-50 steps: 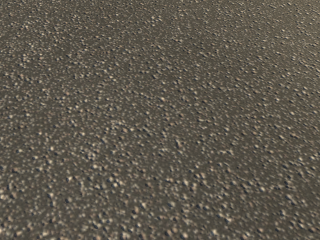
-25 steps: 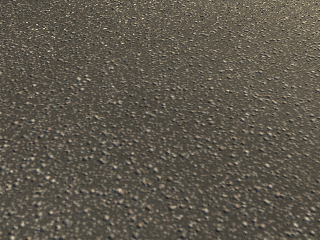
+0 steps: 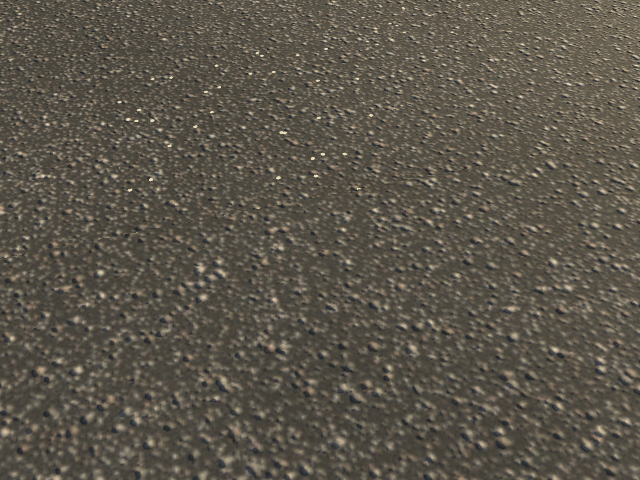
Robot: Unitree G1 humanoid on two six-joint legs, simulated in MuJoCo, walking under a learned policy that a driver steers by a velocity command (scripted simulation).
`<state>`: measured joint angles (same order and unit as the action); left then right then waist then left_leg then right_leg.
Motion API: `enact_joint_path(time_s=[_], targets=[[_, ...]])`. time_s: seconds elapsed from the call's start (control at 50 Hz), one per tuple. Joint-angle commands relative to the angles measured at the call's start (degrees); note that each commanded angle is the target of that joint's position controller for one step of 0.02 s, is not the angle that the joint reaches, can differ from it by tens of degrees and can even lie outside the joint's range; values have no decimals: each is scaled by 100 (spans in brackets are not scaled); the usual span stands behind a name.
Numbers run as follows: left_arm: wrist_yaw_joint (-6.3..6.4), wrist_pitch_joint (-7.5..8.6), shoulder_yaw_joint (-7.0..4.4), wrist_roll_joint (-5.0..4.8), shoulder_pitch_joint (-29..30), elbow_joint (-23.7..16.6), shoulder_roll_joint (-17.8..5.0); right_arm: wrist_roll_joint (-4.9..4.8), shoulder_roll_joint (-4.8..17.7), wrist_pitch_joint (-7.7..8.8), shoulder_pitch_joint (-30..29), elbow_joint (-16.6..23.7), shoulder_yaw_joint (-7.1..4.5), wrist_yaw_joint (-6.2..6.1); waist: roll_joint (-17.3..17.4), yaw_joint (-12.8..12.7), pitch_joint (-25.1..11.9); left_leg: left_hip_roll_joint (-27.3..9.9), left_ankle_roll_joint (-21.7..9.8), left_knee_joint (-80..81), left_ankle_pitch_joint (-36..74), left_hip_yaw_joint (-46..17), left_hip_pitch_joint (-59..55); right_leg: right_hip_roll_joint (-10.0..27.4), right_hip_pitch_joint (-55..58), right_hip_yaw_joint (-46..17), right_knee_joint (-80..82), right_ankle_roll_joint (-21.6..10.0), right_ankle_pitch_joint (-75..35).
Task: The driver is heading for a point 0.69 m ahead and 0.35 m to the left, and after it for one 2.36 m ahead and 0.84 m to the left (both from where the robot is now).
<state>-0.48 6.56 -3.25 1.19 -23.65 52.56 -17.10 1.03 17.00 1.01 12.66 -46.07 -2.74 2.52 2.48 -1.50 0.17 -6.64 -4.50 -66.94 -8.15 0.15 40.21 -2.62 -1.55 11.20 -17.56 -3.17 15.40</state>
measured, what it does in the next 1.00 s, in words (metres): walks ahead, turning left: left foot, then right foot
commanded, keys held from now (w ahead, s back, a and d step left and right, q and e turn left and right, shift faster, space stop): w+q+shift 0.88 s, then w+e+shift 0.12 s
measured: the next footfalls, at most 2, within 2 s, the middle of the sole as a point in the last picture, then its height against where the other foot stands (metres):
left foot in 0.20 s outside the picture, level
right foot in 0.62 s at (326, 338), level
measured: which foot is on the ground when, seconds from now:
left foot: up 0.00-0.18, down 0.20-0.64, up 0.66-1.00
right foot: down 0.00-0.22, up 0.24-0.60, down 0.62-1.00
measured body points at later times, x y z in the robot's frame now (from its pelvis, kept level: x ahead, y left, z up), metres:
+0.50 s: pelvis +0.47 +0.07 +0.00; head +0.49 +0.08 +0.45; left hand +0.63 +0.36 -0.05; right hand +0.56 -0.22 -0.12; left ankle +0.37 +0.06 -0.74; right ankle +0.73 -0.05 -0.67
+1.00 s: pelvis +0.87 +0.25 -0.02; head +0.88 +0.27 +0.43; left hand +0.59 +0.35 -0.14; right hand +1.21 +0.35 -0.05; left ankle +0.91 +0.45 -0.69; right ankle +0.82 +0.03 -0.74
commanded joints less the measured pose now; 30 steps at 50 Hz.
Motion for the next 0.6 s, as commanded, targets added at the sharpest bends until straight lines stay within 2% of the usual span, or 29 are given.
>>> enact_joint_path(time_s=[0.02,0.08,0.12,0.14,0.16,0.18,0.2,0.22,0.24,0.26,0.28,0.3,0.34,0.36,0.38,0.42,0.46,0.5,0.54,0.56,0.58,0.6], targets=[[-27,215,23,-10,555,-364,-173,-25,-160,-8,-364,500,100,122,-630,338,709,-119,-62,758,1014,197,6,1189,-902,-23,1199,-71,-2424],[67,227,6,-56,333,-279,-394,-10,-34,42,-1038,708,131,229,-342,237,856,265,-307,2201,1712,877,-535,1137,-501,501,1336,137,-3777],[177,174,-35,-64,148,-292,-711,-10,127,52,-863,646,102,250,-521,380,531,740,-481,2528,1661,1251,-1032,1262,250,639,621,287,-6383],[249,82,-91,-41,180,-341,-930,-17,258,47,-527,567,65,224,-732,612,282,945,-563,2601,1287,1298,-1394,1393,545,610,38,332,-7352],[300,-35,-153,4,346,-420,-1118,-25,464,37,185,388,-21,178,-900,1030,-132,1121,-659,2565,929,1261,-2146,1508,607,545,-869,330,-7944],[320,-162,-208,50,637,-537,-1244,-32,732,22,1285,82,-162,106,-985,1576,-623,1258,-800,2464,471,1101,-3274,1602,310,419,-2226,241,-8041],[278,-256,-231,100,880,-636,-1256,-31,1005,15,2371,-258,-338,-18,-743,2014,-985,1245,-1002,2791,-66,611,-4535,1527,-431,287,-4119,132,-6872],[156,-227,-163,81,1182,-690,-777,-205,1250,-77,2054,-244,-519,-140,504,1794,-490,836,-1210,3309,-321,-333,-4988,304,-1889,188,-6597,236,-1347],[89,-89,30,10,491,-1417,-253,72,1997,-152,1346,5,-611,-122,1516,574,-1125,-461,-2459,3925,-164,-3523,-6393,-233,-4359,-714,-8337,569,1297],[106,80,112,61,872,-1570,-407,38,1859,-154,1291,237,-641,-161,382,896,-1574,-867,-2641,5047,-1495,-4803,-6482,40,-4903,-1641,-8209,437,984],[95,168,121,61,1165,-1561,-539,35,1382,-105,1230,117,-545,-230,-482,706,-586,-793,-2233,5460,-1761,-4562,-5450,377,-4934,-1725,-7452,377,649],[89,154,140,101,1314,-1607,-480,14,1078,-39,1104,3,-453,-250,-860,363,-82,-546,-1928,5479,-1332,-4012,-4455,640,-4547,-1712,-6666,399,505],[84,-113,196,298,1195,-1539,-408,-33,893,141,787,77,-353,-301,-906,-42,261,-18,-1708,5492,-444,-3018,-3025,884,-3736,-1662,-5957,568,573],[66,-239,217,319,1203,-1558,-366,-62,838,213,756,103,-317,-284,-823,-116,316,177,-1672,5552,-333,-2723,-2538,984,-3490,-1596,-5552,663,665],[41,-307,242,317,1384,-1661,-323,-82,889,281,756,138,-324,-260,-745,-105,378,350,-1650,5643,-195,-2474,-2169,1040,-3322,-1479,-5043,731,608],[-29,-323,319,237,2141,-2003,-207,-80,955,338,799,191,-352,-239,-527,92,588,636,-1524,5827,127,-2157,-1679,1026,-3063,-1237,-3861,806,-269],[-76,-301,388,113,2649,-2193,-77,-101,997,336,914,216,-405,-189,-272,378,544,854,-1244,5769,624,-1984,-1771,834,-2691,-1125,-2698,752,-1417],[-79,-278,378,36,2834,-2271,-139,-132,1071,329,1092,209,-460,-141,-53,613,325,780,-1055,5583,1353,-2066,-2301,610,-2433,-1088,-2037,664,-2023],[-53,-249,335,10,2881,-2337,-289,-131,1117,313,1134,230,-495,-165,61,654,200,629,-884,5259,1761,-2243,-2838,494,-2191,-1209,-1487,579,-2013],[-25,-232,290,16,2699,-2295,-404,-122,1157,304,1075,262,-510,-197,89,557,85,586,-770,4975,2070,-2348,-3059,402,-1881,-1274,-1242,546,-1840],[28,-216,197,6,2277,-2174,-620,-90,1274,304,982,298,-532,-215,94,343,-198,579,-647,4423,2807,-2397,-3293,247,-1395,-1291,-1202,496,-1418],[98,-186,64,-9,1438,-1972,-898,-53,1462,308,827,325,-562,-200,3,-147,-724,675,-517,3391,3322,-2295,-3342,156,-522,-1242,-1246,430,-867]])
